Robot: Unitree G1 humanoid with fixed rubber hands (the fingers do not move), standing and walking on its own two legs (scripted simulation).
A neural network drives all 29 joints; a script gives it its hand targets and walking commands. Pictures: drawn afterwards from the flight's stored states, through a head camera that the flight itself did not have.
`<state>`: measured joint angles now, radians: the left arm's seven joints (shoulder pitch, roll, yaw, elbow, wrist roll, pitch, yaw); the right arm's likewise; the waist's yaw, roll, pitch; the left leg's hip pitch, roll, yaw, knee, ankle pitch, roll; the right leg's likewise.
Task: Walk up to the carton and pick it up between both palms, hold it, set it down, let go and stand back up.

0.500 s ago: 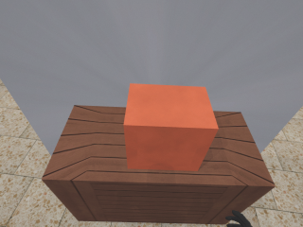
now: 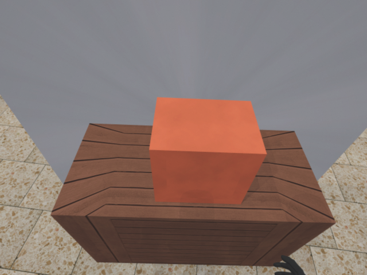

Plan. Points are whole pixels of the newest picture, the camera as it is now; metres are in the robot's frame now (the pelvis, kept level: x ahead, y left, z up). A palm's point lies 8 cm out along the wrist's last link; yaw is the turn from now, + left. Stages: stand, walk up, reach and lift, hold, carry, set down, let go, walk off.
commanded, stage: stand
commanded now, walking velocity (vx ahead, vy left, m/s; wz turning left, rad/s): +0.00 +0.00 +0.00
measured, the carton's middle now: (200, 153) +0.48 -0.02 -0.07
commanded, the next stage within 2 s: none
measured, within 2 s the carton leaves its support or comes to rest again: neither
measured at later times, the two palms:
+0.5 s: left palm out of the picture +0.05 +0.29 -0.11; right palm out of the picture +0.14 -0.26 -0.10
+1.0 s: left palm out of the picture +0.06 +0.29 -0.11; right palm out of the picture +0.14 -0.26 -0.11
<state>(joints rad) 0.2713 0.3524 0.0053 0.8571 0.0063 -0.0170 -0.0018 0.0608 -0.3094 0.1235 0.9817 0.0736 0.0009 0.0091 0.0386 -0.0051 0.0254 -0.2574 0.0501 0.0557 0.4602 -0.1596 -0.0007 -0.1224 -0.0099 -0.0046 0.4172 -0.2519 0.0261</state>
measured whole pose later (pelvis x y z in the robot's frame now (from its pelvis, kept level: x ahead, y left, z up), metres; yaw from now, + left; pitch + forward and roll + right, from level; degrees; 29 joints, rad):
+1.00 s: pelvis +0.00 +0.00 +0.00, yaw +0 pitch -2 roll -1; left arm 0.25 0.35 0.01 0.89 0.01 -0.02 0.00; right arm 0.06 -0.31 0.12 0.98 0.07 0.00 0.01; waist 0.04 0.00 0.03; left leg -0.25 0.05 0.06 0.45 -0.16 0.00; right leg -0.12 -0.01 0.00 0.42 -0.25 0.02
